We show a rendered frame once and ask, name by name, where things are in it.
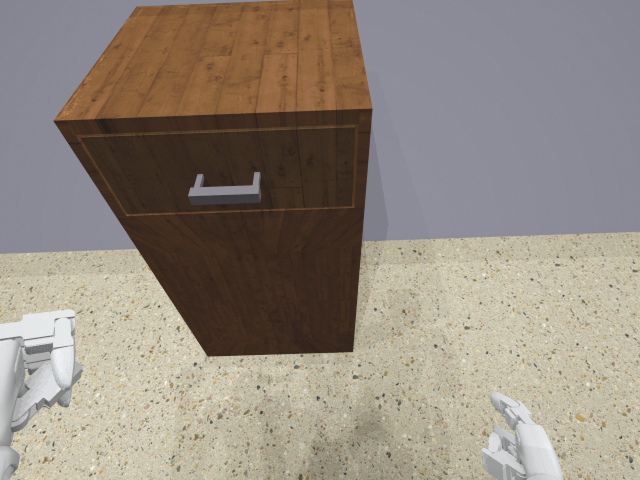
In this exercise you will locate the handle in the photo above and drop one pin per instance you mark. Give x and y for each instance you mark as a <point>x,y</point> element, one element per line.
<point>199,195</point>

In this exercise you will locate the cabinet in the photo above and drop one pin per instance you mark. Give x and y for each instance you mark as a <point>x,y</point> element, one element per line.
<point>246,282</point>

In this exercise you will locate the robot right hand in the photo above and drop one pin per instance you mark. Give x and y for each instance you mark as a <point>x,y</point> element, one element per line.
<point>528,453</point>

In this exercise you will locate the robot left forearm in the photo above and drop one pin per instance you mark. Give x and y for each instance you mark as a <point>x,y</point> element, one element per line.
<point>9,461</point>

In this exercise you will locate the robot left hand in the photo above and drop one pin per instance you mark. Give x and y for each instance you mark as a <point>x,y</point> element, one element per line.
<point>44,344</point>

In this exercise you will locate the drawer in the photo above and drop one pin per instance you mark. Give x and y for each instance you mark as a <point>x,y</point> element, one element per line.
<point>300,167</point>

